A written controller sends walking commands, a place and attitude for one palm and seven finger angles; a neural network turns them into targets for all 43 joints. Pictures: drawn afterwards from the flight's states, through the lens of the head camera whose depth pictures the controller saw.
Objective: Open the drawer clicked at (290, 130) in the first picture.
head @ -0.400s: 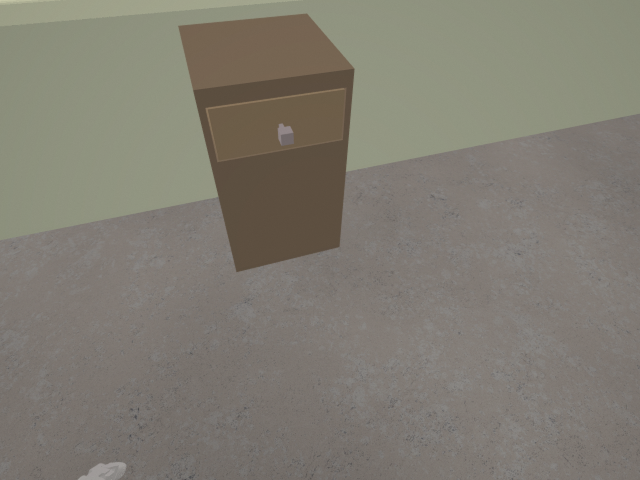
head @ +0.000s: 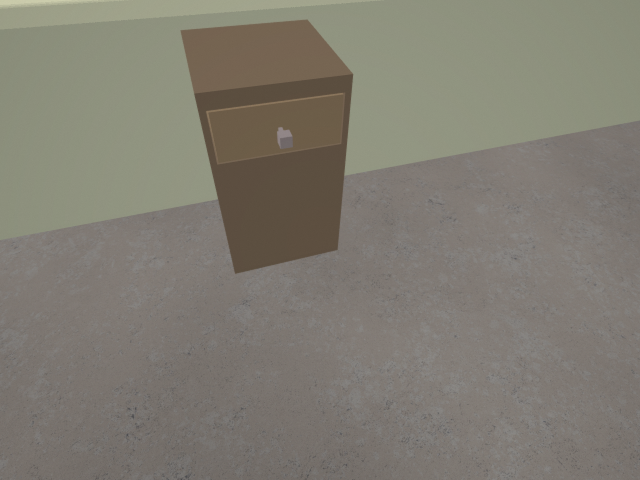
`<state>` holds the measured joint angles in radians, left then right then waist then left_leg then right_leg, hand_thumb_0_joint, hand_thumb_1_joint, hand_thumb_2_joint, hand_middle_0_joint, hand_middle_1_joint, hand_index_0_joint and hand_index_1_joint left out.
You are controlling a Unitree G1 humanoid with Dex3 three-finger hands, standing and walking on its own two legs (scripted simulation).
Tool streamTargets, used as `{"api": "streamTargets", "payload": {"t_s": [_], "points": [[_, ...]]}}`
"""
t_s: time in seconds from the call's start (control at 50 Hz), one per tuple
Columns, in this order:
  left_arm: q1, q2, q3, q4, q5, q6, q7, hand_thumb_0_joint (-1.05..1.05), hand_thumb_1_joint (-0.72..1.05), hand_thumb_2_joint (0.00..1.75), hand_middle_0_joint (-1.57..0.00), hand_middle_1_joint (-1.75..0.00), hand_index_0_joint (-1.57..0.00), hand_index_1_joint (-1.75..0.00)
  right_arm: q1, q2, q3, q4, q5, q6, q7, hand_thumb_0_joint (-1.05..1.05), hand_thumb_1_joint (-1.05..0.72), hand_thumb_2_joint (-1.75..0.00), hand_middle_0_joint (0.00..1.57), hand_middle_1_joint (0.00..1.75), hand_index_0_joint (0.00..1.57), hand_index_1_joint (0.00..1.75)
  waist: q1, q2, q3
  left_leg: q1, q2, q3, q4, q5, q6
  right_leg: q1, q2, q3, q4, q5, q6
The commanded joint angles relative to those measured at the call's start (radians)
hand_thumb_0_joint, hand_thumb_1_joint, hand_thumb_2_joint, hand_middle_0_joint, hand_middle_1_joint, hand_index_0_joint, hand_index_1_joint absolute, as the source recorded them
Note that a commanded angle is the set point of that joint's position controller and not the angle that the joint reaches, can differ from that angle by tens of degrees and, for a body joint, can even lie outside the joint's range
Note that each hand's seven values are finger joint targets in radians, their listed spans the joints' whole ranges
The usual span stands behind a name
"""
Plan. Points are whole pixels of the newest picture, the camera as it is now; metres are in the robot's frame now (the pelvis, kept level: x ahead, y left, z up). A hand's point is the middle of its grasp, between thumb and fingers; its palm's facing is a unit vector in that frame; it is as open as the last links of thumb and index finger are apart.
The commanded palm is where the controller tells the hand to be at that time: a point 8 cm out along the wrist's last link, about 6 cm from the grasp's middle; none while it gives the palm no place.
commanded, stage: stand and wait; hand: left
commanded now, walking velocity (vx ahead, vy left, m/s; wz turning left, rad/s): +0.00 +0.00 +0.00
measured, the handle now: (283, 135) +1.02 +0.17 -0.15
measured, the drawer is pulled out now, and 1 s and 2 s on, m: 0.00 0.00 0.00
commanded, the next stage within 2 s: look at it before walking up in 0.42 s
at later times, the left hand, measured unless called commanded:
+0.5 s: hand out of the picture +0.07 +0.24 -0.15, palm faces -0.03 -0.94 -0.33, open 7.4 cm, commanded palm none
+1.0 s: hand out of the picture +0.06 +0.24 -0.15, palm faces -0.02 -0.94 -0.33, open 7.4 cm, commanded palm none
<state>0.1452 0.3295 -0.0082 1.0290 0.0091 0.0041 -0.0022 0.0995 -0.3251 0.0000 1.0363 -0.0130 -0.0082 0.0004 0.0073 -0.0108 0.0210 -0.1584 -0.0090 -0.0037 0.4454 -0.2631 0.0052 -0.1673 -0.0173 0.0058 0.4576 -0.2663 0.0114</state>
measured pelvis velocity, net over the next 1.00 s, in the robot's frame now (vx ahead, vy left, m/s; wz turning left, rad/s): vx -0.01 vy -0.01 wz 0.00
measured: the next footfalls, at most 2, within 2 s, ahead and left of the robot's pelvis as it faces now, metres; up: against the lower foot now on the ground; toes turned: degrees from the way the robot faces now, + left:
none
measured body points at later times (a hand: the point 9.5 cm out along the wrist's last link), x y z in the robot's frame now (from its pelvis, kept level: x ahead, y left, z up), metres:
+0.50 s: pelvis -0.01 -0.01 +0.00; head -0.01 -0.01 +0.45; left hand +0.07 +0.29 -0.13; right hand +0.06 -0.30 -0.13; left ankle -0.01 +0.12 -0.74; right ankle -0.01 -0.13 -0.74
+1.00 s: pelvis -0.01 -0.01 +0.00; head -0.01 -0.01 +0.45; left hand +0.06 +0.29 -0.13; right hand +0.07 -0.30 -0.13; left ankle -0.01 +0.12 -0.74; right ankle -0.01 -0.13 -0.74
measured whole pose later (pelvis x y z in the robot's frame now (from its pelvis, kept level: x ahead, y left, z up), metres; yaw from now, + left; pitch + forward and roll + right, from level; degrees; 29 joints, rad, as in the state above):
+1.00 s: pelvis -0.01 -0.01 +0.00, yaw +0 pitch -2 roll +0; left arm 0.15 0.34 0.00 1.09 0.01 -0.01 0.00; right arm 0.12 -0.34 0.00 1.11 -0.01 -0.01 0.00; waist 0.00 0.00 0.03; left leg -0.13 0.01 0.00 0.37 -0.21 -0.01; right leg -0.14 0.00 0.00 0.39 -0.21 0.00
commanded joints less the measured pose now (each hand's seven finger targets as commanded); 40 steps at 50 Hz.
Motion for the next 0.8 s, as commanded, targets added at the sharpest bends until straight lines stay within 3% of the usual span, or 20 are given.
{"api": "streamTargets", "payload": {"t_s": [0.0,0.34,0.78], "points": [[-0.052,0.209,0.047,-0.064,0.003,-0.024,0.017,0.00,0.90,0.90,-0.20,-0.30,-0.20,-0.30,-0.054,-0.206,-0.042,-0.056,0.001,-0.027,-0.018,0.00,-0.90,-0.90,0.20,0.30,0.20,0.30,-0.005,0.019,-0.075,0.018,0.117,-0.078,-0.077,0.233,0.033,0.022,-0.096,0.081,-0.066,0.228,-0.042],[-0.051,0.215,0.042,-0.016,0.001,-0.026,0.014,0.00,0.90,0.90,-0.20,-0.30,-0.20,-0.30,-0.028,-0.214,-0.035,0.001,0.004,-0.025,-0.014,0.00,-0.90,-0.90,0.20,0.30,0.20,0.30,-0.005,0.010,-0.037,0.006,0.121,-0.087,-0.123,0.142,0.026,0.006,-0.098,0.102,-0.118,0.137,-0.043],[-0.047,0.212,0.044,-0.014,0.003,-0.031,0.014,0.00,0.90,0.90,-0.20,-0.30,-0.20,-0.30,-0.025,-0.212,-0.034,0.008,0.006,-0.027,-0.014,0.00,-0.90,-0.90,0.20,0.30,0.20,0.30,-0.004,0.004,-0.054,0.030,0.126,-0.090,-0.125,0.183,0.023,0.015,-0.098,0.103,-0.131,0.171,-0.041]]}}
